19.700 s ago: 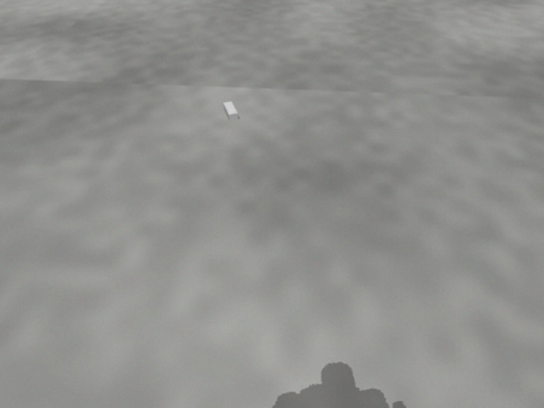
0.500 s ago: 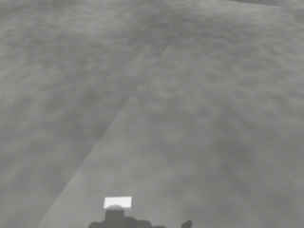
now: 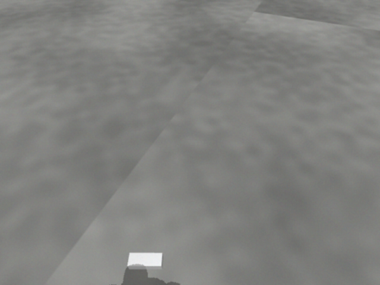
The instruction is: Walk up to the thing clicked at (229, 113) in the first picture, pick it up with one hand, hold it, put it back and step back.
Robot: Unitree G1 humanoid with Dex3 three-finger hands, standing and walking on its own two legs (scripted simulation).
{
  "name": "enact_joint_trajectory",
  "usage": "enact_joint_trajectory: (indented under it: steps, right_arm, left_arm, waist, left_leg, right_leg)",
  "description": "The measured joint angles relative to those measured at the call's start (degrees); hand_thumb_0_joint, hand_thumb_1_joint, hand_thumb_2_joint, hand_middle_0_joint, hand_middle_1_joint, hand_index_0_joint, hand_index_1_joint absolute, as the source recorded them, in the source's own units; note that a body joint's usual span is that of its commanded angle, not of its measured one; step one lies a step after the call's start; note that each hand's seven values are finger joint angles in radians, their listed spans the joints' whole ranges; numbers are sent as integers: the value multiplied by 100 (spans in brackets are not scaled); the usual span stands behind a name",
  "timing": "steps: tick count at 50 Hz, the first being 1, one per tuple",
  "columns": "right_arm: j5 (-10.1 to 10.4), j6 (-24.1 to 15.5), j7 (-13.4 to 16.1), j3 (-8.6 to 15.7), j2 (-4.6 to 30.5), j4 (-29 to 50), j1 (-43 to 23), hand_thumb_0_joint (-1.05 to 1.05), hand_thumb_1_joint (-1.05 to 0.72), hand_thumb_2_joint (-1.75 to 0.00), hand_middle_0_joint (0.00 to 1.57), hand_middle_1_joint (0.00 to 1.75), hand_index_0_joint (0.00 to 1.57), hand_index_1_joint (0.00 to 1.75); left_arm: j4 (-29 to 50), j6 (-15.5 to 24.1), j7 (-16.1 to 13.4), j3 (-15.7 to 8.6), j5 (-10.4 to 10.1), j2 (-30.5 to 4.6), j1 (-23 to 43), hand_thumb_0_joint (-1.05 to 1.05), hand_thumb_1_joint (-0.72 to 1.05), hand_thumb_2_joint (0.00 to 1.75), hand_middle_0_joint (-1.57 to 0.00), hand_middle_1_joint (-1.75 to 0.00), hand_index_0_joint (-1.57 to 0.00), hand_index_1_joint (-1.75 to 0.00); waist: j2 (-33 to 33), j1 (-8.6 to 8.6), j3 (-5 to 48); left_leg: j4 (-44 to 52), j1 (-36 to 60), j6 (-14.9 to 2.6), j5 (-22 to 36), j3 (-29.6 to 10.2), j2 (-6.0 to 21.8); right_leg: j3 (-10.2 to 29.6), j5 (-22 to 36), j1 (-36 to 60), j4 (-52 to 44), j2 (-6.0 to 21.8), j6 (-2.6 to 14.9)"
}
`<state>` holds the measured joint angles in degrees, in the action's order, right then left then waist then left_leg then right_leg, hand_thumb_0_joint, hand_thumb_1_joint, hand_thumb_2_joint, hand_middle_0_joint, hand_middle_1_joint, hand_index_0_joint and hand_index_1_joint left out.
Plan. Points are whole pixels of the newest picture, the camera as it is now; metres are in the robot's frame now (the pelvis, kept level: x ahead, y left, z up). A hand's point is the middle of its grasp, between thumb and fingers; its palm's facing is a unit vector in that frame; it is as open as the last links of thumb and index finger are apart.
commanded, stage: walk up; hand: left
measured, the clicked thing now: (145, 261) +0.42 +0.21 -0.75
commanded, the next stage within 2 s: stand in 0.48 s
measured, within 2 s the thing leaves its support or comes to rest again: neither
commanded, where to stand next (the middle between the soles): +0.06 +0.00 m, yaw -1 degrees
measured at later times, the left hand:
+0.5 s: hand out of the picture +0.07 +0.25 -0.16, palm faces +0.02 -0.94 -0.33, open 7.4 cm
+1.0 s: hand out of the picture +0.09 +0.25 -0.15, palm faces -0.01 -0.94 -0.35, open 7.4 cm
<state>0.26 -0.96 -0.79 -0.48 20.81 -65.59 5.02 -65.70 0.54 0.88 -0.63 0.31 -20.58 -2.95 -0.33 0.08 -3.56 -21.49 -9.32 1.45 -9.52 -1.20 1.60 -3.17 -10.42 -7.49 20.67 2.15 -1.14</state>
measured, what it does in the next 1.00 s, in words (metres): stands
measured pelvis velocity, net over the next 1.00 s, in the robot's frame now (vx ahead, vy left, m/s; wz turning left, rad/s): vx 0.02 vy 0.00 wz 0.01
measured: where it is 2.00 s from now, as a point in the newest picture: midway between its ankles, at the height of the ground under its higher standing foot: outside the picture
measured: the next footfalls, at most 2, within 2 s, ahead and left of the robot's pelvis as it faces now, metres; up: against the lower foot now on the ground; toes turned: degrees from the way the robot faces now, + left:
none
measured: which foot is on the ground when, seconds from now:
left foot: down 0.00-1.00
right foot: down 0.00-1.00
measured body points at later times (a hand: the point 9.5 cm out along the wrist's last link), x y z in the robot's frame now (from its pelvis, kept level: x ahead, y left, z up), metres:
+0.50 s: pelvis +0.01 +0.00 +0.00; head +0.02 +0.00 +0.45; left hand +0.07 +0.30 -0.13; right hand +0.10 -0.30 -0.13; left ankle +0.03 +0.14 -0.75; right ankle +0.01 -0.13 -0.75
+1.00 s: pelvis +0.02 +0.00 +0.00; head +0.03 +0.00 +0.45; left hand +0.09 +0.30 -0.13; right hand +0.09 -0.30 -0.13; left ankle +0.03 +0.14 -0.75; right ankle +0.01 -0.13 -0.75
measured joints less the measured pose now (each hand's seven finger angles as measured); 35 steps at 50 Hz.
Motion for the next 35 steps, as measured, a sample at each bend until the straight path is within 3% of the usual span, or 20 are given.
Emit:
enact_joint_trajectory:
  steps: [15,35]
  right_arm:
    - [-16,24,-4,23,-68,-61,-1,1,-90,-90,21,30,21,30]
    - [-53,22,27,10,-83,45,-37,1,-90,-90,21,30,21,30]
  left_arm:
    - [-205,-12,4,-59,40,46,-269,1,90,90,-20,-30,-20,-30]
    - [-81,33,-43,-19,62,67,-204,1,90,90,-20,-30,-20,-30]
  waist:
    - [53,-66,63]
    - [55,-22,78]
  left_leg:
    - [129,-10,2,69,-70,-19]
    - [225,117,14,41,-67,-30]
  right_leg:
    - [-75,60,37,-161,13,-5]
    - [-77,2,142,-206,26,-12]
